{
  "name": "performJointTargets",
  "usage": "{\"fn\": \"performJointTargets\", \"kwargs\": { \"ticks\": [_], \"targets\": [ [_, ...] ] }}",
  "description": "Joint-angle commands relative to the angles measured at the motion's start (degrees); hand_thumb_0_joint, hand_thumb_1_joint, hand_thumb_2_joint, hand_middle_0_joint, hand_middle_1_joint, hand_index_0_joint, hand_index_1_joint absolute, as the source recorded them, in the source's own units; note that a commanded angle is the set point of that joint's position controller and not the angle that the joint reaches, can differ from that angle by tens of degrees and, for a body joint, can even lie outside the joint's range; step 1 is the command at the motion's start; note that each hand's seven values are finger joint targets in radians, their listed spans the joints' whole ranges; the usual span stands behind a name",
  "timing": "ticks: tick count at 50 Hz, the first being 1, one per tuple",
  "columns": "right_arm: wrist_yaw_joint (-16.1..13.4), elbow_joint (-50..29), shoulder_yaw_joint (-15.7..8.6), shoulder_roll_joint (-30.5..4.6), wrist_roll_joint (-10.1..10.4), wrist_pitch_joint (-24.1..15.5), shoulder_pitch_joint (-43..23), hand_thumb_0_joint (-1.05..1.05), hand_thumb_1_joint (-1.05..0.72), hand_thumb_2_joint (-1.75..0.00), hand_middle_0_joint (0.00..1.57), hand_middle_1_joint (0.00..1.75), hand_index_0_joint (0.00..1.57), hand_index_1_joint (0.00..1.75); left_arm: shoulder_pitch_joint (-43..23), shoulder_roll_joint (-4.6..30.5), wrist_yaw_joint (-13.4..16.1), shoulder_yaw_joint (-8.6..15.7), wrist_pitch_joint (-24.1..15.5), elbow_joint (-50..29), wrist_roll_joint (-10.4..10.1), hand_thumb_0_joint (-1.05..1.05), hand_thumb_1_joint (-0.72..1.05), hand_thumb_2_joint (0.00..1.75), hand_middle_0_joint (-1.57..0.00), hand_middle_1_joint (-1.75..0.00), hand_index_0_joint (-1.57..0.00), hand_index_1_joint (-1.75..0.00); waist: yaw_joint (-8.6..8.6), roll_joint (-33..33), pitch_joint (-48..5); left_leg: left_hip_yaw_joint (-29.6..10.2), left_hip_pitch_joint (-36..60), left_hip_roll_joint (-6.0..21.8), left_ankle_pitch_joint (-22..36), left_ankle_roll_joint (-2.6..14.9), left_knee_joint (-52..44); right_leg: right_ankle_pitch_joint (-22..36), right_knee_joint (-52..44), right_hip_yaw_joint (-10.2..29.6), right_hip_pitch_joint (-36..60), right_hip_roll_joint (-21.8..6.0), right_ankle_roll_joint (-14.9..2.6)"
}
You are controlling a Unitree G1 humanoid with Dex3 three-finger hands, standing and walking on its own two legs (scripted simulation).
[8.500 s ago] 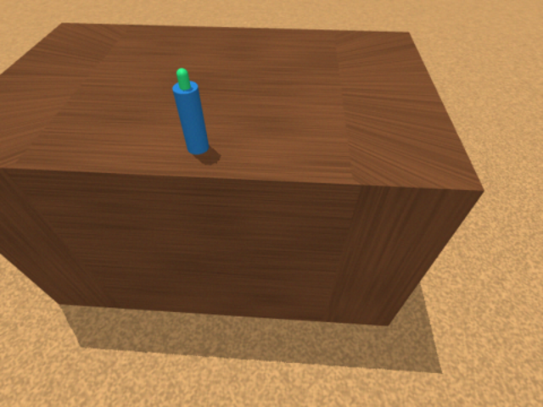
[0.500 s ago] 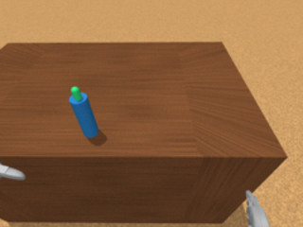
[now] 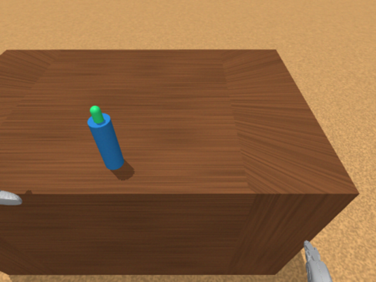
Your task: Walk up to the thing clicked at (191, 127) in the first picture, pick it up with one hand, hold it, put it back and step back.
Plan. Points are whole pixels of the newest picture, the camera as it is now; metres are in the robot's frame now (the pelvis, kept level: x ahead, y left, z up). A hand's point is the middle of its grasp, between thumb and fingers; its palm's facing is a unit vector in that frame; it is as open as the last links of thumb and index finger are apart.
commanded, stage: go down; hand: left
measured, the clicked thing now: (105, 138) +0.43 +0.22 +0.07
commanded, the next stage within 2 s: approach in 2.00 s
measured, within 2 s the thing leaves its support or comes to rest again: neither
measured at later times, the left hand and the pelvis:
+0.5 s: hand out of the picture +0.32 +0.38 +0.16, palm faces +0.23 -0.97 -0.03, open 17.5 cm; pelvis +0.00 +0.00 +0.00, yaw +0 degrees
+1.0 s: hand out of the picture +0.33 +0.40 +0.16, palm faces +0.24 -0.97 -0.01, open 17.5 cm; pelvis +0.01 +0.00 +0.00, yaw +1 degrees
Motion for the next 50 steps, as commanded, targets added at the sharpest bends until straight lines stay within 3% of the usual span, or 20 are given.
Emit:
{"fn": "performJointTargets", "kwargs": {
  "ticks": [1,2,4,8,10,12,14,15,17,19,21,23,24,26,31,38,43,45,47,50],
  "targets": [
    [-1.6,-7.3,-1.3,-8.3,0.0,-4.1,-5.7,0.0,0.54,-0.05,0.05,0.05,0.05,0.05,-20.3,24.6,-3.3,5.8,-3.1,-5.5,-1.9,0.0,-0.47,0.1,-0.03,-0.02,-0.02,-0.03,-1.38,5.0,-10.1,0.6,3.4,-1.4,10.1,0.57,-4.7,7.8,-3.3,-1.6,1.6,1.9,-2.36],
    [-1.6,-5.7,0.4,-6.2,0.0,-4.1,-4.7,0.0,0.54,-0.05,0.05,0.05,0.05,0.05,-22.0,22.3,-4.3,3.9,-2.9,-4.8,-2.2,0.0,-0.47,0.1,-0.03,-0.02,-0.02,-0.03,-1.53,5.0,-9.8,0.3,3.5,-1.3,9.5,0.54,-5.1,7.2,-3.1,-1.8,0.7,2.1,-2.47],
    [-2.3,-6.3,-0.8,-8.3,0.0,-4.5,-5.5,0.0,0.54,-0.05,0.05,0.05,0.05,0.05,-22.9,26.2,-5.5,5.8,-2.6,-1.5,-2.5,0.0,-0.48,0.08,-0.03,-0.02,-0.03,-0.03,-1.66,4.3,-10.2,0.5,3.4,-1.7,9.5,0.83,-4.7,7.5,-3.4,-1.7,0.5,1.8,-2.31],
    [-2.8,-5.0,0.5,-7.8,-0.3,-5.0,-5.3,0.0,0.55,-0.05,0.05,0.05,0.05,0.05,-25.9,27.8,-7.8,5.2,-2.0,2.0,-2.5,0.0,-0.5,0.09,-0.03,-0.02,-0.03,-0.03,-1.34,6.1,-9.9,0.4,3.0,-1.8,10.9,0.48,-4.7,8.2,-3.1,-1.8,-0.9,2.0,-2.53],
    [-3.5,-8.9,-0.3,-10.4,-0.4,-5.7,-7.5,0.0,0.55,-0.05,0.05,0.05,0.05,0.05,-24.9,31.5,-8.1,8.1,-1.8,4.9,-2.6,0.0,-0.52,0.07,-0.04,-0.01,-0.03,-0.02,-1.39,3.2,-13.0,0.1,3.3,-1.8,12.3,0.82,-4.1,9.8,-3.2,-1.9,1.0,1.9,-2.22],
    [-3.4,-5.6,1.6,-7.2,-0.5,-5.4,-6.1,0.0,0.55,-0.05,0.05,0.05,0.05,0.05,-28.8,28.9,-9.1,4.6,-2.0,4.5,-2.5,0.0,-0.52,0.07,-0.03,-0.02,-0.03,-0.02,-1.67,4.9,-10.2,0.4,2.8,-2.1,10.0,0.94,-4.2,7.6,-3.4,-1.7,-1.8,1.9,-2.34],
    [-4.0,-8.4,0.5,-9.6,-0.5,-6.2,-7.5,0.0,0.55,-0.05,0.05,0.05,0.05,0.05,-28.0,32.7,-9.3,7.6,-2.0,6.6,-2.4,0.0,-0.53,0.06,-0.04,-0.01,-0.03,-0.02,-1.49,4.6,-13.6,0.0,3.0,-2.0,11.0,0.81,-3.9,8.4,-3.0,-1.8,-0.1,1.9,-2.35],
    [-3.9,-5.7,2.2,-7.1,-0.5,-5.8,-5.5,0.0,0.55,-0.05,0.05,0.05,0.05,0.05,-29.0,31.6,-9.5,6.2,-1.8,7.0,-2.3,0.0,-0.54,0.07,-0.04,-0.01,-0.03,-0.02,-1.53,5.8,-12.4,0.1,3.0,-2.0,10.7,0.81,-4.0,8.2,-3.1,-1.8,-0.8,1.9,-2.43],
    [-4.3,-7.0,1.8,-7.9,-0.6,-6.1,-6.6,0.0,0.55,-0.05,0.05,0.05,0.05,0.05,-30.4,31.3,-10.1,5.5,-1.9,6.1,-2.4,0.0,-0.52,0.07,-0.04,-0.01,-0.03,-0.02,-1.79,6.5,-13.3,0.1,3.5,-2.0,11.2,0.63,-3.8,8.5,-3.0,-1.7,-1.3,1.9,-2.55],
    [-4.7,-9.9,1.1,-10.0,-0.6,-6.7,-8.5,0.0,0.54,-0.05,0.05,0.05,0.05,0.05,-29.7,34.2,-10.0,7.8,-1.6,7.1,-2.4,0.0,-0.53,0.06,-0.04,-0.01,-0.03,-0.02,-1.36,6.6,-14.8,-0.5,3.8,-1.6,11.1,0.33,-3.9,7.9,-2.7,-2.2,-1.0,2.3,-2.63],
    [-4.5,-6.8,2.5,-7.7,-0.6,-6.5,-5.2,0.0,0.55,-0.05,0.05,0.05,0.05,0.05,-30.5,33.4,-10.3,6.9,-1.3,7.3,-2.3,0.0,-0.53,0.07,-0.04,-0.01,-0.03,-0.02,-1.25,8.8,-13.6,-0.6,3.1,-1.3,10.9,-0.01,-4.0,7.4,-2.5,-2.4,-2.1,2.6,-2.94],
    [-5.0,-11.5,1.3,-10.0,-0.4,-7.1,-8.1,0.0,0.54,-0.05,0.05,0.05,0.05,0.05,-28.7,34.2,-10.2,7.8,-0.9,8.3,-2.4,0.0,-0.54,0.06,-0.04,-0.01,-0.04,-0.02,-1.24,8.1,-15.4,-0.7,3.5,-1.2,12.6,-0.18,-3.9,8.7,-2.5,-2.4,-1.1,2.5,-2.87],
    [-4.9,-5.8,1.5,-8.8,-0.5,-6.5,-3.0,0.0,0.54,-0.06,0.05,0.05,0.05,0.05,-29.7,33.7,-10.2,7.1,-0.5,8.3,-2.4,0.0,-0.54,0.06,-0.04,-0.01,-0.04,-0.02,-1.96,8.8,-14.3,-0.8,3.8,-1.1,13.1,-0.23,-3.8,9.0,-2.3,-2.5,-2.2,2.7,-3.04],
    [-4.9,-6.7,2.0,-8.1,-0.5,-6.7,-4.7,0.0,0.54,-0.05,0.05,0.05,0.05,0.05,-30.4,33.1,-10.6,6.5,-0.5,7.0,-2.6,0.0,-0.53,0.06,-0.04,-0.01,-0.04,-0.02,-1.65,8.8,-14.7,-0.6,3.7,-1.2,14.8,-0.14,-3.3,10.3,-2.2,-2.3,-1.8,2.5,-2.97],
    [-5.4,-6.6,0.8,-9.9,-0.4,-7.2,-5.7,0.0,0.53,-0.06,0.05,0.05,0.05,0.05,-30.1,35.4,-10.9,8.5,0.3,8.8,-2.7,0.0,-0.54,0.05,-0.04,-0.01,-0.04,-0.02,-1.94,8.8,-16.4,-1.0,4.7,-0.7,18.7,-0.38,-2.6,12.5,-1.6,-2.6,-1.6,2.8,-3.06],
    [-5.7,-4.5,2.4,-7.7,-0.4,-7.0,-5.6,0.0,0.53,-0.06,0.05,0.05,0.05,0.05,-32.1,34.7,-11.9,6.7,0.7,9.6,-2.9,0.0,-0.54,0.05,-0.04,-0.01,-0.04,-0.02,-2.08,7.9,-14.8,-0.7,3.0,-1.4,15.9,0.12,-2.3,11.4,-1.9,-2.4,-2.2,2.5,-2.84],
    [-6.3,-7.4,1.1,-10.5,-0.7,-7.1,-5.5,0.0,0.53,-0.06,0.05,0.05,0.05,0.05,-31.4,38.0,-12.1,9.3,0.8,12.4,-2.4,0.0,-0.54,0.06,-0.04,-0.01,-0.03,-0.02,-2.88,7.9,-17.3,-1.1,5.0,-0.9,19.7,-0.14,-1.5,13.3,-1.3,-2.7,-2.6,2.7,-2.96],
    [-5.8,-4.1,3.2,-7.3,-0.7,-6.8,-3.7,0.0,0.53,-0.06,0.05,0.05,0.05,0.05,-33.7,35.3,-12.5,6.5,0.8,11.7,-2.5,0.0,-0.54,0.06,-0.04,-0.02,-0.03,-0.03,-2.85,8.3,-15.5,-1.2,4.2,-1.0,18.8,-0.04,-1.4,12.5,-1.3,-2.6,-4.1,2.8,-3.09],
    [-6.2,-5.3,1.2,-9.6,-0.8,-7.2,-6.2,0.0,0.53,-0.06,0.05,0.05,0.05,0.05,-33.0,38.2,-12.4,7.9,0.6,12.8,-1.9,0.0,-0.53,0.05,-0.04,-0.02,-0.04,-0.02,-2.5,7.5,-16.4,-0.9,3.4,-1.4,18.1,0.22,-0.9,12.9,-1.2,-2.4,-3.3,2.4,-2.76],
    [-6.0,-6.0,2.2,-8.6,-0.8,-7.1,-6.1,0.0,0.53,-0.06,0.05,0.05,0.05,0.05,-34.0,38.7,-12.7,8.1,0.3,13.1,-1.7,0.0,-0.53,0.06,-0.04,-0.01,-0.03,-0.02,-2.5,8.6,-16.6,-1.1,3.2,-1.3,17.5,0.0,-0.8,11.9,-1.1,-2.4,-3.9,2.5,-2.91]
  ]
}}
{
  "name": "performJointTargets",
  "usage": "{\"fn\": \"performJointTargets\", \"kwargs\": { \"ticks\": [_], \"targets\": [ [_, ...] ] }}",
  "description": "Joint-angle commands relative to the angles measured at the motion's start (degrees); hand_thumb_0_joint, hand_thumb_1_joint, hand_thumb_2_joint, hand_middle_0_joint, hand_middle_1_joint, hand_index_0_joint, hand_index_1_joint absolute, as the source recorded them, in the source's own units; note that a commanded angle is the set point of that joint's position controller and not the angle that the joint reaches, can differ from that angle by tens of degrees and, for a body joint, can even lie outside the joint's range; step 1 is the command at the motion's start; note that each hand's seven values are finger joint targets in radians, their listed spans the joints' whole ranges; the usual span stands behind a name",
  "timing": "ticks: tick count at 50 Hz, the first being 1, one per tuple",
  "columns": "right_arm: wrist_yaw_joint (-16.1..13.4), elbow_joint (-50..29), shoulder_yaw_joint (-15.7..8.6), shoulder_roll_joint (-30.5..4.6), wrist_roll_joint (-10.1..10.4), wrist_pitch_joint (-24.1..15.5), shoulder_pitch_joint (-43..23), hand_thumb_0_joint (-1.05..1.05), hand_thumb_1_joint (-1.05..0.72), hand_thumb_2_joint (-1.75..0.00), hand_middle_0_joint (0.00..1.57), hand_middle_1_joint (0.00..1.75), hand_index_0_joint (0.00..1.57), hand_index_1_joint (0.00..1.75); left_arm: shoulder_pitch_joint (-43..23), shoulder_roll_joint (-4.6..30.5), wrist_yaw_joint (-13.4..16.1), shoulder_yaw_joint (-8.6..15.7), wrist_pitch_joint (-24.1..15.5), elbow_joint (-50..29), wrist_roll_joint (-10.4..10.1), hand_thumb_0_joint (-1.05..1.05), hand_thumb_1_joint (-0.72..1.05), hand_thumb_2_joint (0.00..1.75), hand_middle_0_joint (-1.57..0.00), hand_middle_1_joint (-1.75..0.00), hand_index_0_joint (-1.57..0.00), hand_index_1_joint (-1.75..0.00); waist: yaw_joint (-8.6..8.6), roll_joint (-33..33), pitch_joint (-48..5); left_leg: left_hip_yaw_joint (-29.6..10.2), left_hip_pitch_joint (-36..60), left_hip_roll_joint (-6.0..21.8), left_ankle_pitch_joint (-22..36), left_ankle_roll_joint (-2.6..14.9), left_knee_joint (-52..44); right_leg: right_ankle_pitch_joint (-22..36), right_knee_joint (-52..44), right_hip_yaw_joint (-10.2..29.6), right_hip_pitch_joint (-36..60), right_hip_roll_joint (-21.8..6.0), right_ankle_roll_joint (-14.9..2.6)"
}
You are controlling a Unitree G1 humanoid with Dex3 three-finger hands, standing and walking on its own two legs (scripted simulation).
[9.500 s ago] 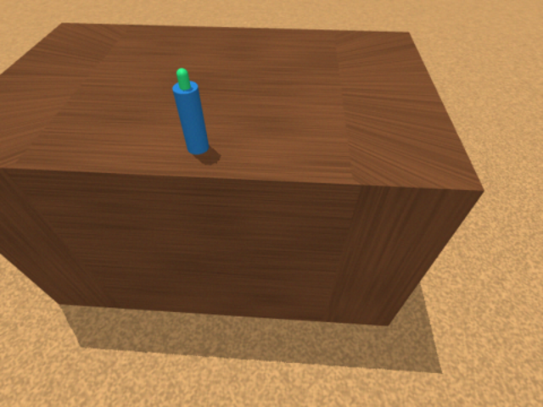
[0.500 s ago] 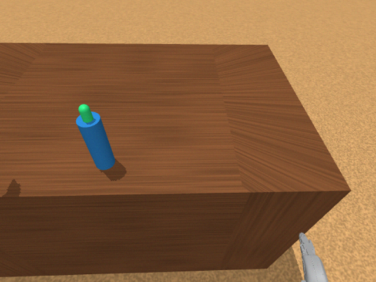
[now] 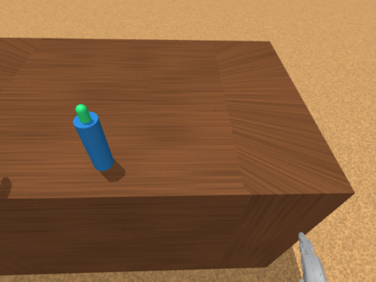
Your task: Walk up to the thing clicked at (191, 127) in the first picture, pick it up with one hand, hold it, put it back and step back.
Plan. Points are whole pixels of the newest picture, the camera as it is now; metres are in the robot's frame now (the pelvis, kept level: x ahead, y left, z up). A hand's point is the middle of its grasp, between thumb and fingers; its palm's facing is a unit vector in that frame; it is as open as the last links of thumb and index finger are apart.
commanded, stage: go down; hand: left
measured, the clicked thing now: (93, 138) +0.42 +0.22 +0.08
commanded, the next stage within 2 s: approach in 1.00 s
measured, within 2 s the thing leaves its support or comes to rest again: neither
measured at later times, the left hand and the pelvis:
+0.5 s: hand out of the picture +0.32 +0.40 +0.16, palm faces +0.22 -0.97 -0.01, open 17.4 cm; pelvis +0.01 +0.00 +0.00, yaw +0 degrees
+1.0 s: hand out of the picture +0.31 +0.40 +0.17, palm faces +0.22 -0.98 -0.01, open 17.2 cm; pelvis +0.00 +0.00 +0.00, yaw +0 degrees
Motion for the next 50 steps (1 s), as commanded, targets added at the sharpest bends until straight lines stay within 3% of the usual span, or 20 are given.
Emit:
{"fn": "performJointTargets", "kwargs": {
  "ticks": [1,10,11,14,15,16,18,19,20,22,29,30,32,36,38,39,43,44,47,50],
  "targets": [
    [-0.7,-4.7,-1.6,-7.2,0.3,-2.3,-3.4,0.0,0.53,-0.06,0.05,0.05,0.05,0.05,-19.2,24.5,-0.8,3.8,-3.6,-10.8,-2.1,0.0,-0.54,0.06,-0.04,-0.02,-0.03,-0.03,0.26,9.6,-12.8,0.1,9.6,-1.6,18.6,0.3,-2.6,12.7,-1.8,-1.4,1.7,2.2,-2.67],
    [-0.9,-6.3,-2.5,-8.5,0.3,-2.4,-3.2,0.0,0.53,-0.06,0.05,0.05,0.05,0.05,-19.2,25.7,-1.2,3.8,-4.1,-11.9,-1.8,0.0,-0.53,0.06,-0.04,-0.03,-0.04,-0.03,0.59,11.1,-15.1,-0.3,10.2,-1.5,19.8,0.1,-1.7,12.9,-0.9,-1.6,0.9,2.4,-2.9],
    [-1.1,-11.0,-3.1,-10.2,0.2,-2.9,-6.0,0.0,0.53,-0.06,0.05,0.05,0.05,0.05,-18.0,27.0,-1.1,5.1,-4.0,-10.6,-1.7,0.0,-0.52,0.05,-0.04,-0.03,-0.04,-0.03,0.69,9.3,-16.3,-0.3,9.9,-1.6,20.0,0.23,-1.3,13.4,-0.9,-1.5,1.9,2.3,-2.7],
    [-0.9,-6.4,-2.1,-8.1,0.4,-2.1,-2.5,0.0,0.53,-0.06,0.05,0.05,0.05,0.05,-17.9,25.8,-1.3,4.5,-3.7,-12.1,-2.0,0.0,-0.53,0.06,-0.04,-0.03,-0.04,-0.04,0.8,11.8,-15.7,-0.4,10.6,-1.3,21.2,-0.06,-1.7,13.5,-0.8,-1.6,1.1,2.4,-3.05],
    [-1.1,-11.2,-3.5,-10.4,0.4,-2.8,-5.1,0.0,0.53,-0.06,0.05,0.05,0.05,0.05,-16.4,26.5,-1.4,5.7,-3.7,-11.9,-2.1,0.0,-0.51,0.06,-0.04,-0.03,-0.04,-0.04,0.52,10.8,-17.4,-0.6,11.8,-1.0,23.7,-0.23,-1.4,14.7,-0.6,-1.9,1.9,2.5,-3.0],
    [-1.0,-8.2,-3.1,-9.2,0.3,-2.4,-3.7,0.0,0.53,-0.06,0.05,0.05,0.05,0.05,-17.3,25.1,-1.4,4.1,-3.4,-12.0,-1.9,0.0,-0.51,0.05,-0.04,-0.03,-0.04,-0.03,0.54,10.5,-16.2,-0.6,11.4,-1.0,24.0,-0.03,-1.1,15.1,-0.6,-1.7,1.5,2.4,-2.9],
    [-0.9,-11.0,-2.6,-9.4,0.4,-2.6,-4.7,0.0,0.53,-0.06,0.05,0.05,0.05,0.05,-15.0,26.7,-1.3,6.0,-3.3,-12.5,-1.9,0.0,-0.5,0.05,-0.04,-0.03,-0.04,-0.03,1.02,10.2,-15.9,-0.5,10.9,-1.0,24.4,-0.07,-1.4,15.6,-0.7,-1.8,2.6,2.5,-2.89],
    [-0.9,-7.4,-2.2,-7.9,0.5,-2.1,-2.5,0.0,0.53,-0.05,0.05,0.05,0.05,0.05,-15.2,24.3,-1.4,4.0,-3.1,-12.5,-2.1,0.0,-0.49,0.05,-0.04,-0.03,-0.04,-0.03,0.97,10.8,-14.1,-0.2,9.9,-1.4,22.8,0.11,-1.4,14.9,-0.7,-1.7,1.9,2.3,-2.89],
    [-1.2,-11.3,-3.6,-10.2,0.5,-2.4,-4.7,0.0,0.53,-0.06,0.05,0.05,0.05,0.05,-15.2,26.3,-1.4,6.0,-3.3,-13.5,-2.2,0.0,-0.47,0.05,-0.04,-0.02,-0.04,-0.02,0.92,9.7,-15.3,-0.2,10.2,-1.3,22.7,0.16,-1.3,14.9,-0.8,-1.6,2.3,2.3,-2.76],
    [-1.0,-8.8,-3.2,-8.9,0.4,-2.0,-1.3,0.0,0.53,-0.05,0.05,0.05,0.05,0.05,-14.5,23.7,-1.5,4.4,-2.7,-12.4,-2.4,0.0,-0.49,0.05,-0.04,-0.02,-0.04,-0.03,0.15,8.4,-14.5,-0.1,10.3,-1.5,22.6,0.58,-1.1,15.5,-0.9,-1.6,2.0,2.2,-2.61],
    [-0.9,-9.1,-3.2,-9.0,0.4,-2.1,-3.1,0.0,0.53,-0.06,0.05,0.05,0.05,0.05,-16.3,24.7,-1.6,4.6,-3.1,-14.1,-2.2,0.0,-0.48,0.05,-0.04,-0.03,-0.04,-0.03,0.73,10.3,-13.3,-0.4,9.9,-1.4,20.8,0.17,-1.6,13.1,-0.4,-1.8,0.6,2.2,-2.95],
    [-1.0,-11.7,-3.7,-10.3,0.4,-2.5,-4.7,0.0,0.52,-0.06,0.05,0.05,0.05,0.05,-15.3,26.0,-1.6,6.2,-3.2,-13.7,-2.3,0.0,-0.49,0.04,-0.04,-0.03,-0.04,-0.03,0.53,10.1,-14.9,-0.4,10.8,-1.3,22.1,0.13,-1.3,14.1,-0.5,-1.8,1.7,2.2,-2.86],
    [-0.7,-8.2,-2.0,-7.7,0.3,-2.0,-3.5,0.0,0.53,-0.06,0.05,0.05,0.05,0.05,-17.1,23.8,-1.9,3.9,-3.3,-14.0,-2.2,0.0,-0.49,0.05,-0.04,-0.03,-0.04,-0.03,0.73,10.6,-12.3,-0.3,9.3,-1.5,19.2,0.23,-1.7,12.5,-0.7,-1.8,0.6,2.2,-2.83],
    [-1.4,-12.0,-3.6,-10.6,0.2,-2.7,-5.4,0.0,0.53,-0.05,0.05,0.05,0.05,0.05,-16.9,25.2,-1.9,4.6,-3.5,-12.9,-2.0,0.0,-0.48,0.03,-0.04,-0.02,-0.04,-0.02,-0.35,10.2,-13.9,-0.5,10.0,-1.5,16.9,0.21,-2.0,11.4,-0.8,-1.8,0.9,2.1,-2.71],
    [-0.8,-6.7,-1.4,-7.2,0.3,-2.1,-1.5,0.0,0.54,-0.05,0.05,0.05,0.05,0.05,-16.9,21.6,-2.2,2.0,-3.3,-12.3,-2.5,0.0,-0.46,0.04,-0.03,-0.03,-0.04,-0.02,0.12,10.0,-10.6,-0.4,8.1,-1.5,15.6,0.32,-2.2,10.3,-0.7,-1.8,-0.6,2.3,-2.85],
    [-1.2,-12.9,-3.1,-10.2,0.3,-2.8,-4.6,0.0,0.54,-0.05,0.05,0.05,0.05,0.05,-17.3,25.3,-1.9,5.0,-3.6,-14.1,-2.5,0.0,-0.47,0.05,-0.03,-0.03,-0.03,-0.03,-0.01,9.5,-14.2,-0.6,9.2,-1.5,16.8,0.28,-1.9,11.0,-0.5,-1.8,0.7,2.1,-2.73],
    [-1.1,-10.8,-3.8,-10.3,0.2,-2.8,-1.5,0.0,0.54,-0.05,0.05,0.05,0.05,0.05,-17.2,25.4,-1.7,4.6,-3.3,-12.7,-2.1,0.0,-0.47,0.04,-0.04,-0.04,-0.04,-0.03,-0.47,10.7,-13.5,-0.4,10.0,-1.5,16.8,0.2,-1.9,11.2,-0.5,-1.8,-0.1,2.2,-2.76],
    [-0.9,-9.3,-2.8,-9.0,0.2,-2.6,-1.7,0.0,0.54,-0.05,0.05,0.05,0.05,0.05,-16.4,24.6,-1.8,4.2,-3.1,-12.7,-2.1,0.0,-0.44,0.04,-0.03,-0.03,-0.04,-0.02,0.66,10.5,-12.4,-0.3,8.4,-1.7,15.5,0.35,-1.8,10.2,-0.6,-1.7,-0.2,2.1,-2.75],
    [-1.2,-12.3,-4.0,-11.2,0.2,-3.0,-1.9,0.0,0.53,-0.05,0.05,0.05,0.05,0.05,-16.6,27.6,-1.6,6.7,-3.1,-14.8,-2.3,0.0,-0.45,0.04,-0.03,-0.03,-0.04,-0.02,0.76,9.9,-14.8,-0.3,8.6,-1.7,16.9,0.31,-1.6,11.5,-0.5,-1.6,1.8,2.0,-2.66],
    [-0.7,-11.1,-2.1,-8.3,0.5,-2.5,-2.3,0.0,0.53,-0.05,0.05,0.05,0.05,0.05,-12.9,23.0,-2.4,3.9,-2.3,-10.7,-2.7,0.0,-0.46,0.04,-0.03,-0.03,-0.04,-0.03,1.3,8.0,-11.5,-0.2,6.8,-1.8,16.1,0.59,-1.9,10.5,-0.6,-1.5,0.9,2.2,-2.75]
  ]
}}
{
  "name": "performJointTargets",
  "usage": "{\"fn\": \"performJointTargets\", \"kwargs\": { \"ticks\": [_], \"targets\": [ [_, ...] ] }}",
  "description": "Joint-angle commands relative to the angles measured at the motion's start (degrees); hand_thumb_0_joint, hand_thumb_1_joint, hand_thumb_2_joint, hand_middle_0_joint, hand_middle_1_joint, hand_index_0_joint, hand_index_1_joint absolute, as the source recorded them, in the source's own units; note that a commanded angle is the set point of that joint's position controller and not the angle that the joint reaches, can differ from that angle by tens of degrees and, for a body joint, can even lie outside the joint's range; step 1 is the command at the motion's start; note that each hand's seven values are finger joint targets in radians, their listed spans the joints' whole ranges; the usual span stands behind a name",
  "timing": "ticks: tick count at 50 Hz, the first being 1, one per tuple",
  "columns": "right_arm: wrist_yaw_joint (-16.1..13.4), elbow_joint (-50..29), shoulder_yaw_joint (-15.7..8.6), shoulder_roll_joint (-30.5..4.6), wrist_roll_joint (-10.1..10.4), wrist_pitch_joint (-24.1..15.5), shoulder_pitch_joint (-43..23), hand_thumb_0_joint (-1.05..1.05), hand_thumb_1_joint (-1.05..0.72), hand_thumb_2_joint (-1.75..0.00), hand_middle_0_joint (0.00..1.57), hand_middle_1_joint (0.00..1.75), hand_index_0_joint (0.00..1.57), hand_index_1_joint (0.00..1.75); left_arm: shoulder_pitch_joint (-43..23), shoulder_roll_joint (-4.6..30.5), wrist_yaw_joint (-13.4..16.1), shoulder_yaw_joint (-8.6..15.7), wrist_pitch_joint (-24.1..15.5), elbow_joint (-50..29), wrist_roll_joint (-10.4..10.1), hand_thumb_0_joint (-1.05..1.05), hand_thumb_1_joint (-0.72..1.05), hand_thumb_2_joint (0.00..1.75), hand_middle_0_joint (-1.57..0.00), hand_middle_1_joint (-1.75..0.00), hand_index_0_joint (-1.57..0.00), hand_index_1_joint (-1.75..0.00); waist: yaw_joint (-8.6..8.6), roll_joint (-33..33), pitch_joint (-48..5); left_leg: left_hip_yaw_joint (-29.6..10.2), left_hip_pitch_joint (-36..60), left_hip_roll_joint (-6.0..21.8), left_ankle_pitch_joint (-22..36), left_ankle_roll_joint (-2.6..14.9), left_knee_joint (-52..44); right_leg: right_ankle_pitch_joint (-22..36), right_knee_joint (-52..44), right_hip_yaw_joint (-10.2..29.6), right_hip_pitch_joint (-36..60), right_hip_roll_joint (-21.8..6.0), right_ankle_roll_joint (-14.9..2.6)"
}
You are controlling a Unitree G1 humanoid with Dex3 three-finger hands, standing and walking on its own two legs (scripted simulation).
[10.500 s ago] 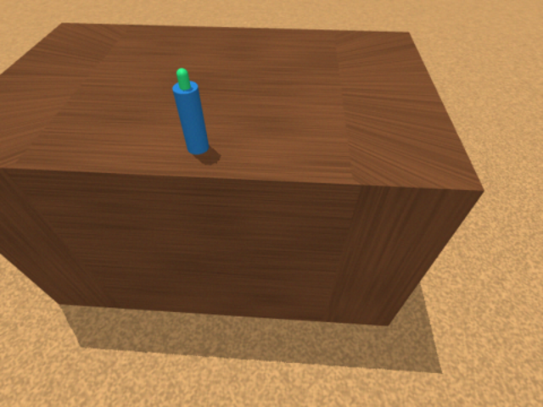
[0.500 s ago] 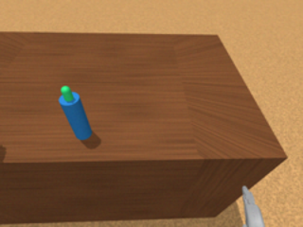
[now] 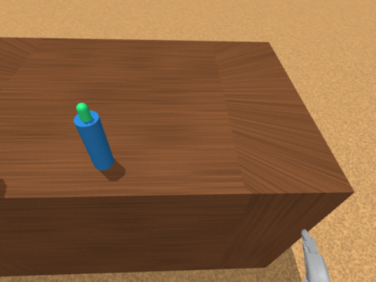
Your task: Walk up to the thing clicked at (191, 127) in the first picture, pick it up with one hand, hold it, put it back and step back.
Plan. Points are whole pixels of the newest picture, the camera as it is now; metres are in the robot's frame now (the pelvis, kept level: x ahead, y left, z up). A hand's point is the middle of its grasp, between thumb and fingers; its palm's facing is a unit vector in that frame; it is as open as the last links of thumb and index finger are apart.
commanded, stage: approach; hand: left
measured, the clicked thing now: (93, 137) +0.43 +0.21 +0.08
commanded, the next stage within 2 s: close in in 0.52 s
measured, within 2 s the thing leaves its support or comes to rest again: neither
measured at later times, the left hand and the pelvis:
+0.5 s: hand (4, 164) +0.34 +0.35 +0.10, palm faces +0.15 -0.99 +0.03, open 17.3 cm; pelvis -0.01 +0.00 -0.01, yaw +0 degrees
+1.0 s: hand (81, 159) +0.39 +0.24 +0.05, palm faces +0.16 -0.99 +0.03, open 17.3 cm; pelvis -0.01 -0.01 -0.03, yaw -2 degrees
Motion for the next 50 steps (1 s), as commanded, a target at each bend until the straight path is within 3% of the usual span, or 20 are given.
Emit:
{"fn": "performJointTargets", "kwargs": {
  "ticks": [1,4,7,8,10,13,15,17,18,25,27,30,33,35,36,43,45,47,49,50],
  "targets": [
    [-0.8,-10.2,-2.9,-9.1,0.4,-2.9,-6.2,0.0,0.53,-0.05,0.05,0.05,0.05,0.05,-15.7,23.4,-0.6,3.6,-3.0,-11.8,-2.6,0.0,-0.46,0.05,-0.03,-0.03,-0.04,-0.03,1.46,8.2,-11.5,0.1,8.8,-1.8,16.6,0.26,-4.1,11.2,-2.4,-1.4,2.4,2.3,-2.75],
    [-0.8,-11.2,-2.3,-8.7,0.3,-3.0,-6.8,0.0,0.53,-0.05,0.05,0.05,0.05,0.05,-18.1,26.9,-0.1,5.9,-3.3,-14.9,-2.2,0.0,-0.44,0.03,-0.03,-0.03,-0.04,-0.02,2.26,9.6,-14.0,0.2,9.4,-1.9,16.1,0.32,-4.1,11.1,-2.3,-1.2,4.1,2.0,-2.77],
    [-0.9,-8.3,-1.7,-7.4,0.4,-2.7,-3.9,0.0,0.56,-0.05,0.05,0.05,0.05,0.05,-17.0,23.0,-0.4,2.9,-2.4,-13.8,-2.3,0.0,-0.35,0.06,-0.02,-0.03,-0.02,-0.04,1.54,10.3,-11.1,-0.2,9.6,-1.6,14.7,0.11,-4.8,9.5,-2.6,-1.7,2.2,2.4,-2.99],
    [-1.2,-10.0,-2.2,-8.6,0.4,-3.1,-5.6,0.0,0.56,-0.05,0.05,0.05,0.05,0.05,-16.5,24.6,-0.2,4.7,-2.4,-13.9,-2.3,0.0,-0.37,0.04,-0.03,-0.03,-0.02,-0.03,1.66,10.1,-12.7,-0.2,9.9,-1.6,16.0,0.12,-4.2,10.6,-2.3,-1.6,2.7,2.2,-2.84],
    [-1.3,-8.5,-2.0,-8.4,0.3,-3.1,-4.5,0.0,0.56,-0.05,0.05,0.05,0.05,0.05,-16.8,23.1,-0.3,2.6,-2.0,-13.5,-1.9,0.0,-0.39,0.04,-0.03,-0.02,-0.02,-0.03,0.99,10.5,-11.1,-0.1,9.6,-1.4,16.8,0.2,-4.3,11.3,-2.0,-1.6,2.0,2.3,-2.89],
    [-0.9,-6.4,-0.4,-6.2,0.4,-2.9,-3.1,0.0,0.55,-0.05,0.05,0.05,0.05,0.05,-15.2,15.1,-0.2,-2.4,-1.4,-11.0,-2.5,0.0,-0.45,0.04,-0.03,-0.02,-0.02,-0.04,-0.01,9.6,-9.2,-0.3,10.3,-1.0,16.3,0.17,-4.2,10.0,-1.6,-2.1,-0.9,2.7,-2.93],
    [-1.1,-9.4,-2.7,-9.5,0.3,-3.4,-4.3,0.0,0.55,-0.05,0.05,0.05,0.05,0.05,-16.8,14.7,0.4,-2.7,-2.5,-11.5,-3.1,0.0,-0.47,0.04,-0.03,-0.03,-0.03,-0.04,-1.28,7.0,-10.0,-0.6,10.3,-0.8,14.8,0.22,-4.1,9.3,-1.3,-2.2,-1.7,2.7,-2.7],
    [-0.4,-5.5,-1.2,-6.9,0.1,-2.9,-0.4,0.0,0.56,-0.05,0.05,0.05,0.05,0.05,-18.9,12.0,1.0,-5.4,-3.7,-12.1,-3.1,0.0,-0.5,0.04,-0.04,-0.04,-0.03,-0.04,-1.61,8.3,-9.0,-0.3,10.1,-1.1,13.1,0.33,-3.5,8.2,-1.0,-2.1,-3.6,2.5,-2.72],
    [-0.5,-10.9,-3.3,-9.8,0.0,-3.6,-3.2,0.0,0.56,-0.05,0.05,0.05,0.05,0.05,-17.7,11.1,1.6,-5.5,-4.2,-11.4,-2.8,0.0,-0.49,0.05,-0.03,-0.04,-0.03,-0.05,-2.15,6.3,-10.1,-0.6,10.7,-0.9,12.8,0.26,-3.4,7.9,-0.5,-2.2,-4.2,2.6,-2.6],
    [2.1,-9.6,-5.0,-9.1,-0.4,-3.1,-0.2,0.0,0.56,-0.05,0.05,0.05,0.05,0.05,-19.0,5.3,7.4,-7.2,-10.9,-12.8,-2.8,0.0,-0.58,0.04,-0.05,-0.06,-0.05,-0.06,-1.73,6.5,-11.6,-0.2,8.3,-0.9,14.4,0.25,1.1,8.9,3.3,-1.5,-7.2,2.0,-2.61],
    [2.9,-13.7,-6.7,-11.1,-0.4,-2.9,-2.8,0.0,0.55,-0.05,0.05,0.05,0.05,0.05,-21.0,6.4,9.3,-6.0,-13.2,-15.8,-2.4,0.0,-0.58,0.04,-0.06,-0.05,-0.05,-0.06,-1.5,6.8,-15.0,-0.3,7.5,-0.6,14.7,-0.03,2.7,8.9,4.8,-1.1,-7.2,2.0,-2.74],
    [4.8,-14.9,-2.9,-6.1,-0.4,-1.7,-3.0,0.0,0.54,-0.05,0.05,0.05,0.05,0.05,-18.5,0.4,11.4,-7.9,-15.9,-15.3,-2.4,0.0,-0.58,0.05,-0.06,-0.06,-0.06,-0.07,-0.74,7.6,-16.1,-0.4,5.6,0.0,16.7,-0.36,4.9,9.5,7.1,-1.0,-7.7,2.1,-3.02],
    [5.6,-19.8,-5.3,-8.8,-0.8,-0.7,-2.5,0.0,0.55,-0.04,0.05,0.05,0.05,0.05,-19.1,2.8,14.5,-6.3,-18.3,-18.1,-1.1,0.0,-0.53,0.02,-0.05,-0.05,-0.06,-0.04,-0.44,10.9,-21.6,-0.7,6.7,0.6,20.0,-1.28,7.4,10.3,9.5,-0.8,-7.9,2.3,-3.24],
    [6.6,-19.7,-5.5,-8.3,-1.1,0.4,-0.1,0.0,0.55,-0.05,0.05,0.05,0.05,0.05,-19.2,1.2,16.5,-6.4,-19.3,-19.9,-1.0,0.0,-0.52,0.04,-0.05,-0.06,-0.06,-0.05,-0.12,12.3,-21.2,-0.8,6.0,1.0,21.1,-1.68,8.4,10.1,10.8,-0.7,-9.2,2.4,-3.46],
    [6.8,-22.4,-7.1,-10.0,-1.1,0.5,-0.3,0.0,0.54,-0.05,0.05,0.05,0.05,0.05,-18.4,1.3,17.8,-5.6,-19.7,-21.5,-1.1,0.0,-0.53,0.04,-0.05,-0.06,-0.06,-0.06,-0.12,12.0,-24.4,-0.6,7.2,1.0,23.2,-1.58,9.4,11.6,11.5,-0.5,-8.2,2.4,-3.34],
    [7.8,-28.8,-8.2,-9.3,-0.1,3.1,3.0,0.0,0.54,-0.05,0.05,0.05,0.05,0.05,-15.1,-6.6,23.9,-9.9,-18.1,-22.7,0.0,0.0,-0.51,0.02,-0.06,-0.05,-0.07,-0.04,-0.72,5.8,-22.0,1.3,-0.8,0.0,13.7,-0.39,10.2,10.4,12.9,0.8,-4.9,2.2,-2.72],
    [8.1,-28.0,-6.3,-7.1,0.2,3.7,4.8,0.0,0.54,-0.05,0.05,0.05,0.05,0.05,-15.9,-11.0,23.8,-14.2,-17.2,-23.4,-0.1,0.0,-0.5,0.02,-0.06,-0.04,-0.07,-0.03,-1.2,5.1,-17.7,1.6,-2.1,0.0,11.9,-0.17,10.1,9.3,12.7,0.9,-7.1,2.3,-2.63],
    [7.8,-28.3,-8.5,-8.8,0.7,4.3,4.9,0.0,0.54,-0.05,0.05,0.05,0.05,0.05,-14.4,-10.0,24.6,-13.0,-16.4,-22.2,-0.1,0.0,-0.53,0.01,-0.06,-0.03,-0.07,-0.02,-1.23,2.9,-15.2,2.0,-4.2,-0.4,8.7,0.25,9.9,7.9,12.3,1.3,-7.4,2.1,-2.31],
    [8.2,-31.8,-7.8,-8.7,0.9,4.4,4.1,0.0,0.54,-0.05,0.05,0.05,0.05,0.05,-17.6,-8.1,25.3,-11.7,-16.6,-26.7,0.0,0.0,-0.52,0.0,-0.06,-0.04,-0.08,-0.02,-0.47,4.2,-17.9,1.7,-3.0,-0.2,10.4,-0.08,9.8,8.5,13.3,0.9,-6.2,2.2,-2.62],
    [8.4,-28.9,-8.2,-8.1,0.8,5.1,7.4,0.0,0.54,-0.05,0.05,0.05,0.05,0.05,-15.4,-12.6,25.1,-15.2,-15.8,-23.3,0.2,0.0,-0.54,0.0,-0.06,-0.03,-0.08,-0.01,-1.67,3.6,-15.8,1.8,-2.8,-0.2,10.1,0.05,9.9,8.1,13.1,1.0,-7.8,2.2,-2.57]
  ]
}}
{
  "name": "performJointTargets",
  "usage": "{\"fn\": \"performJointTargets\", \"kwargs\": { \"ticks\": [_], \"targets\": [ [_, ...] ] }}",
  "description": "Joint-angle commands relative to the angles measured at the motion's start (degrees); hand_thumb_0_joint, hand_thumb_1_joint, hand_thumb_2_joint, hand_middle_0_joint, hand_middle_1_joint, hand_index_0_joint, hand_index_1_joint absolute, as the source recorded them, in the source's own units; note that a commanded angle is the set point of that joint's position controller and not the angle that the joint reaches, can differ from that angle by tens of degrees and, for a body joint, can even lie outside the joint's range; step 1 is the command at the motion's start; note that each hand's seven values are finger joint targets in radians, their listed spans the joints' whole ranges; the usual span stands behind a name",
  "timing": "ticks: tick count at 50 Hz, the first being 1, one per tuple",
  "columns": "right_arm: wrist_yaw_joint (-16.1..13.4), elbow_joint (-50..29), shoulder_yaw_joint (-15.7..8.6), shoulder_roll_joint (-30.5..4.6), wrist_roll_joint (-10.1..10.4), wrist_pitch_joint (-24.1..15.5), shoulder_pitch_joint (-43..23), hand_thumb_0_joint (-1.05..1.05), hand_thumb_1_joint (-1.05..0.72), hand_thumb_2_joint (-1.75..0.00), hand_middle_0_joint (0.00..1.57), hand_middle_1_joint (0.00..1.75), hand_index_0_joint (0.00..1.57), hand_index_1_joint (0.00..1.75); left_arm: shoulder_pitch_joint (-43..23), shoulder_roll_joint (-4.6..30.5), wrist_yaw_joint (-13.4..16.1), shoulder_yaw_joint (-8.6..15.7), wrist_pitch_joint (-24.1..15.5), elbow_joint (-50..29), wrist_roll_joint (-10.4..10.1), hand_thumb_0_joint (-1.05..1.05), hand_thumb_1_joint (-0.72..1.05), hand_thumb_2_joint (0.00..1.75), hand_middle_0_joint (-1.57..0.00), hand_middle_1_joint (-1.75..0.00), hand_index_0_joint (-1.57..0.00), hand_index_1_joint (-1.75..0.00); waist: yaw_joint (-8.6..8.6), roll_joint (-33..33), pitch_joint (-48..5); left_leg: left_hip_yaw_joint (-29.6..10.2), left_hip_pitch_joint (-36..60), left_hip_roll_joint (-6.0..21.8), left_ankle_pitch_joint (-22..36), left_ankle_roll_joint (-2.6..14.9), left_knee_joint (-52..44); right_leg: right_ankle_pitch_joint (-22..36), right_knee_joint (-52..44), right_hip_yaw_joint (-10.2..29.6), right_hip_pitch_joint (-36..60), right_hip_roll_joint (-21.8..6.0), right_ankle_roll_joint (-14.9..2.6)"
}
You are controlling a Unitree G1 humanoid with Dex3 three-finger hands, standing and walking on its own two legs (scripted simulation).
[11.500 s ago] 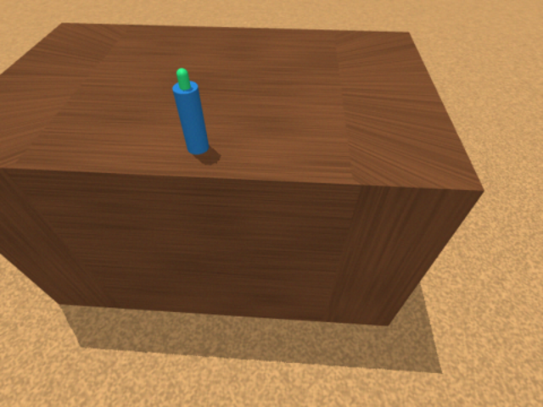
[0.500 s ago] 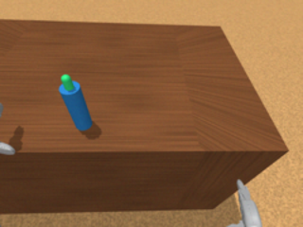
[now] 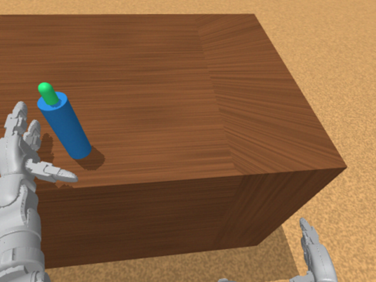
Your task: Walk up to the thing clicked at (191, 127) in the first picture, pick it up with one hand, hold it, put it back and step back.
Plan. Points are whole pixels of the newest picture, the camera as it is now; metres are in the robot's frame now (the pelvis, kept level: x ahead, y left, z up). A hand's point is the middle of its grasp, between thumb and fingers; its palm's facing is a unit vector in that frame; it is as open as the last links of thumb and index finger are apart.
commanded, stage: close in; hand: left
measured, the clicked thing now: (64, 122) +0.43 +0.24 +0.11
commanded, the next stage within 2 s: rest palm in 0.18 s
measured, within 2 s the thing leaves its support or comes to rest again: leaves its support in 1.72 s
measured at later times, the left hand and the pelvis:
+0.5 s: hand (69, 143) +0.40 +0.23 +0.08, palm faces +0.22 -0.98 +0.02, open 17.6 cm; pelvis -0.01 +0.00 +0.00, yaw +0 degrees
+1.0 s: hand (69, 129) +0.42 +0.23 +0.09, palm faces +0.23 -0.97 +0.02, open 12.2 cm; pelvis -0.01 +0.00 +0.00, yaw +0 degrees
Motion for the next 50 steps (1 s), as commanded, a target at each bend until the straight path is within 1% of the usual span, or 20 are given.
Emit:
{"fn": "performJointTargets", "kwargs": {
  "ticks": [1,3,6,9,11,14,18,20,22,24,26,29,30,33,34,41,42,47,48,50],
  "targets": [
    [0.0,-12.0,-3.7,-8.3,0.9,-2.0,-0.5,0.0,0.55,-0.04,0.05,0.05,0.05,0.05,-17.8,12.9,1.1,0.8,-2.5,-13.6,-0.9,0.0,-0.51,0.0,-0.06,-0.03,-0.07,-0.02,1.37,2.2,-14.1,0.4,9.3,-1.5,16.6,0.61,-6.6,14.8,-4.8,-1.2,7.4,1.1,-2.19],
    [-0.2,-10.3,-5.6,-9.6,1.0,-1.6,1.2,0.0,0.54,-0.05,0.05,0.05,0.05,0.05,-19.2,12.6,1.8,0.0,-2.0,-14.1,-0.7,0.0,-0.52,0.0,-0.06,-0.02,-0.08,0.0,0.23,2.8,-14.7,0.5,10.1,-1.7,16.6,0.68,-6.3,15.5,-4.8,-0.9,6.7,1.0,-2.06],
    [0.3,-12.5,-3.0,-6.8,1.0,-1.6,1.6,0.0,0.54,-0.05,0.05,0.05,0.05,0.05,-21.4,11.1,2.1,-1.1,-1.9,-17.1,-0.6,0.0,-0.53,0.0,-0.06,-0.01,-0.07,0.0,0.24,3.6,-16.8,0.5,12.4,-1.6,19.6,0.63,-5.7,17.6,-4.2,-1.1,7.3,0.9,-1.88],
    [0.3,-12.0,-3.8,-7.6,1.1,-1.0,1.4,0.0,0.54,-0.05,0.05,0.05,0.05,0.05,-19.9,9.2,2.9,-3.2,-1.1,-16.4,0.0,0.0,-0.54,0.0,-0.06,0.0,-0.07,0.0,0.58,2.7,-15.2,0.6,11.4,-1.7,18.4,0.76,-6.1,17.1,-4.4,-1.0,7.7,0.8,-1.92],
    [0.2,-14.7,-4.8,-8.9,1.0,-1.0,-0.3,0.0,0.54,-0.05,0.05,0.05,0.05,0.05,-23.1,12.8,3.9,-0.3,-1.3,-20.0,0.1,0.0,-0.52,0.0,-0.06,0.0,-0.07,0.0,0.72,4.5,-18.5,0.3,13.4,-1.5,19.4,0.42,-6.1,16.9,-4.3,-1.2,7.9,0.8,-2.04],
    [0.4,-13.3,-4.4,-7.6,1.1,-0.5,1.0,0.0,0.54,-0.05,0.05,0.05,0.05,0.05,-20.2,8.0,5.0,-3.3,-0.4,-16.7,0.5,0.0,-0.54,0.0,-0.06,0.0,-0.07,0.0,0.71,2.9,-14.0,0.3,11.6,-1.5,15.6,0.36,-7.3,13.9,-4.8,-1.4,6.9,1.0,-2.15],
    [0.2,-14.5,-5.4,-8.6,1.1,-0.3,0.2,0.0,0.53,-0.05,0.05,0.05,0.05,0.05,-22.6,12.3,7.4,-0.4,-0.5,-16.9,1.6,0.0,-0.61,0.0,-0.1,0.0,-0.1,0.0,0.97,2.3,-15.8,0.7,10.6,-1.7,14.7,0.72,-7.0,13.9,-4.9,-1.0,8.8,0.9,-2.04],
    [0.5,-13.7,-4.3,-6.7,1.2,0.0,1.0,0.0,0.53,-0.05,0.05,0.05,0.05,0.05,-20.7,6.6,7.2,-3.7,-0.4,-13.3,1.4,0.0,-0.61,0.0,-0.1,0.0,-0.1,0.0,0.33,1.3,-13.1,0.8,8.9,-1.7,14.2,0.81,-6.9,13.8,-4.9,-0.9,7.6,0.9,-2.01],
    [0.3,-14.7,-6.2,-9.1,1.0,0.0,-0.3,0.0,0.53,-0.05,0.05,0.05,0.05,0.05,-22.4,12.0,7.7,-0.1,-1.2,-14.4,1.7,0.0,-0.61,0.0,-0.1,0.0,-0.1,0.0,0.86,1.6,-14.4,0.5,8.7,-1.6,15.0,0.66,-6.8,14.1,-4.6,-1.0,7.9,1.0,-2.02],
    [0.8,-14.7,-3.5,-6.3,0.9,0.2,0.0,0.0,0.53,-0.05,0.05,0.05,0.05,0.05,-24.3,12.1,8.0,-0.7,-2.0,-15.8,2.2,0.0,-0.61,0.0,-0.1,0.0,-0.1,0.0,1.9,3.8,-15.8,0.9,8.5,-1.9,13.8,0.59,-6.7,13.0,-4.4,-0.7,8.9,0.8,-2.19],
    [0.4,-17.9,-6.2,-8.7,0.8,-0.1,-0.6,0.0,0.53,-0.05,0.05,0.05,0.05,0.05,-25.8,12.7,8.4,0.0,-2.5,-19.1,1.8,0.0,-0.61,0.0,-0.11,0.0,-0.1,0.0,1.06,4.2,-20.0,1.1,11.3,-1.9,16.5,0.64,-6.1,16.1,-4.2,-0.5,10.9,0.8,-1.96],
    [0.7,-15.0,-3.0,-5.4,1.0,0.3,0.9,0.0,0.52,-0.05,0.05,0.05,0.05,0.05,-27.5,9.6,8.2,-3.7,-1.6,-16.7,2.2,0.0,-0.55,0.07,-0.35,-0.18,-0.34,-0.18,0.22,4.5,-18.5,0.7,11.5,-1.6,17.0,0.6,-6.3,15.7,-4.4,-0.5,8.7,1.0,-2.09],
    [0.3,-19.0,-4.5,-7.8,1.1,-0.1,-2.9,0.0,0.52,-0.05,0.05,0.05,0.05,0.05,-28.5,15.8,8.9,1.5,-1.9,-18.7,2.1,0.0,-0.52,0.11,-0.41,-0.23,-0.41,-0.23,1.28,3.8,-20.4,0.5,11.2,-1.5,18.3,0.46,-6.3,16.6,-4.2,-0.7,10.7,1.0,-2.04],
    [0.4,-17.3,-4.2,-7.0,0.9,-0.1,-0.4,0.0,0.52,-0.05,0.05,0.05,0.05,0.05,-28.3,8.0,7.9,-4.3,-0.9,-13.5,2.3,0.0,-0.53,0.19,-0.54,-0.37,-0.55,-0.36,-1.14,3.6,-17.4,0.2,12.3,-0.9,18.3,0.19,-6.8,16.0,-4.0,-1.0,7.3,1.4,-2.3],
    [0.2,-15.1,-5.9,-8.5,0.9,-0.1,0.7,0.0,0.52,-0.04,0.05,0.05,0.05,0.05,-27.3,8.3,7.7,-4.0,-0.3,-11.3,2.1,0.0,-0.48,0.2,-0.56,-0.38,-0.57,-0.37,-1.41,3.7,-16.4,0.1,12.3,-0.8,18.1,0.14,-6.8,15.5,-4.3,-1.1,6.1,1.4,-2.25],
    [1.1,-14.0,-4.9,-7.7,0.8,0.1,4.4,0.0,0.53,-0.04,0.05,0.05,0.05,0.05,-29.5,9.8,8.3,-3.7,0.4,-7.2,2.7,0.0,-0.42,0.31,-0.7,-0.52,-0.71,-0.51,-1.54,2.6,-14.1,0.3,9.5,-1.0,14.7,0.52,-6.9,13.5,-4.5,-1.3,4.9,1.4,-2.25],
    [1.0,-17.9,-5.8,-9.6,0.8,-0.2,1.3,0.0,0.53,-0.04,0.05,0.05,0.05,0.05,-32.4,15.1,8.8,0.1,-0.5,-10.6,2.7,0.0,-0.39,0.34,-0.73,-0.54,-0.74,-0.53,-0.7,3.3,-16.5,0.2,9.9,-1.0,15.6,0.34,-6.9,14.0,-4.3,-1.3,6.3,1.3,-2.31],
    [1.5,-16.4,-3.9,-6.4,0.7,-0.1,1.1,0.0,0.53,-0.04,0.05,0.05,0.05,0.05,-33.7,10.6,9.1,-3.0,-1.2,-6.5,3.2,0.0,-0.24,0.51,-0.9,-0.73,-0.92,-0.72,-1.02,2.9,-15.5,0.7,7.8,-1.5,12.9,0.82,-6.3,12.5,-4.1,-0.8,6.0,1.2,-2.17],
    [1.4,-18.7,-5.2,-8.3,0.6,-0.3,-0.1,0.0,0.52,-0.05,0.05,0.05,0.05,0.05,-34.3,14.0,9.4,-0.5,-1.5,-8.3,3.2,0.0,-0.23,0.55,-0.95,-0.78,-0.96,-0.77,-0.94,3.5,-19.1,0.4,9.5,-1.2,15.3,0.59,-5.9,14.1,-3.7,-1.0,6.3,1.3,-2.25],
    [1.6,-17.5,-4.0,-7.2,0.3,-0.1,0.5,0.0,0.52,-0.05,0.05,0.05,0.05,0.05,-36.0,14.6,9.6,-0.6,-1.8,-8.7,3.7,0.0,-0.15,0.59,-1.0,-0.82,-1.02,-0.81,-0.35,5.9,-19.6,0.2,10.0,-1.0,16.4,0.18,-5.7,14.3,-3.1,-1.0,5.9,1.3,-2.54]
  ]
}}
